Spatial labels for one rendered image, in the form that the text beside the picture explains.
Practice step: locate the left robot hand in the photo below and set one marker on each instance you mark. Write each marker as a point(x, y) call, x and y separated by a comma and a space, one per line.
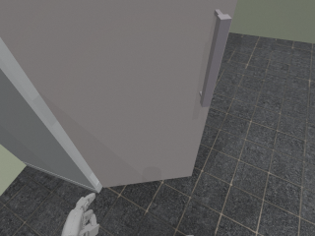
point(75, 224)

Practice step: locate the handle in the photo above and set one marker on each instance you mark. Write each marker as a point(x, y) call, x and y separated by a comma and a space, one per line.
point(221, 30)

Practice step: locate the fridge door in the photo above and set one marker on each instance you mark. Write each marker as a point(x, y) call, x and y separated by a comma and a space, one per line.
point(122, 78)

